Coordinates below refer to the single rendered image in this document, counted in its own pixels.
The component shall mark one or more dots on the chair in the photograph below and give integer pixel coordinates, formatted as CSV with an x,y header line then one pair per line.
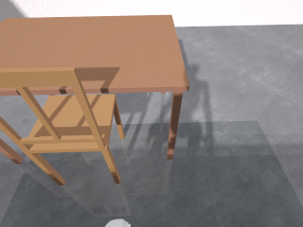
x,y
66,123

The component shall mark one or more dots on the table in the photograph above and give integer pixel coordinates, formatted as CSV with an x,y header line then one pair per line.
x,y
112,54

